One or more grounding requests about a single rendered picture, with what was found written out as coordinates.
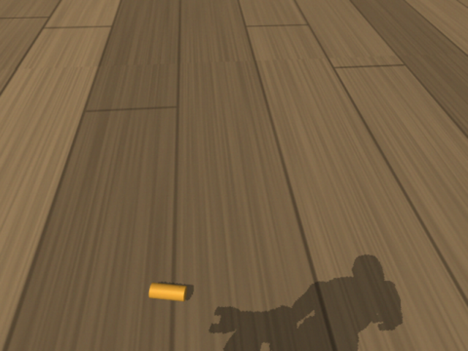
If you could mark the can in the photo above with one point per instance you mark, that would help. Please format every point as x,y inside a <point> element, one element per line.
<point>167,291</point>

